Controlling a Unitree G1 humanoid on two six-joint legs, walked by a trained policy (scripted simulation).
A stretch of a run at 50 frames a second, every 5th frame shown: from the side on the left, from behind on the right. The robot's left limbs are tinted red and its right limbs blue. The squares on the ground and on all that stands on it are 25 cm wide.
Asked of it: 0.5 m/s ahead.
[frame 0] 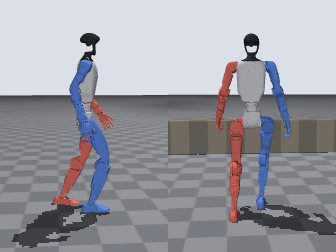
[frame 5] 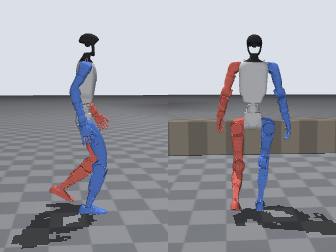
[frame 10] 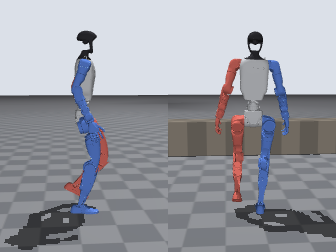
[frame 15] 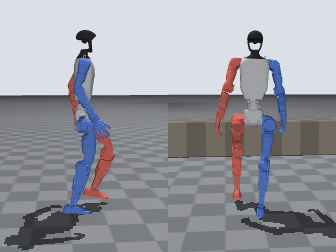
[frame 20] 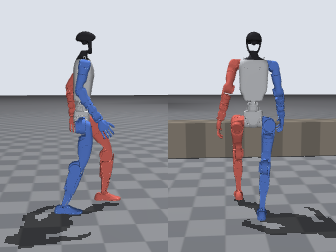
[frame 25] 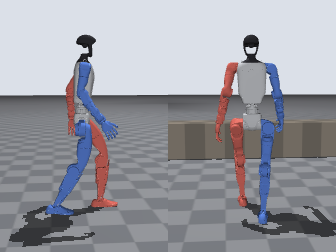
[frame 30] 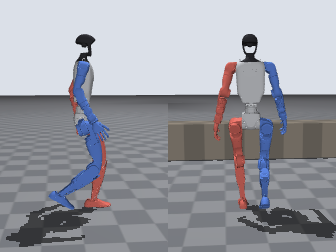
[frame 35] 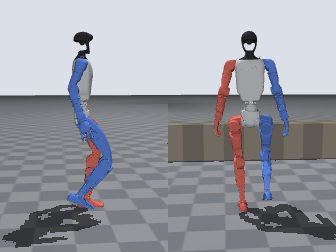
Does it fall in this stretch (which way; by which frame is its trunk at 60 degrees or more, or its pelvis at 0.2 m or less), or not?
no
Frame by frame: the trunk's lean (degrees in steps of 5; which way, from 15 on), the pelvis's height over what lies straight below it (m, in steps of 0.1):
0: 5, 0.8
5: 5, 0.8
10: 5, 0.8
15: 5, 0.8
20: 5, 0.8
25: 5, 0.8
30: 5, 0.8
35: 0, 0.8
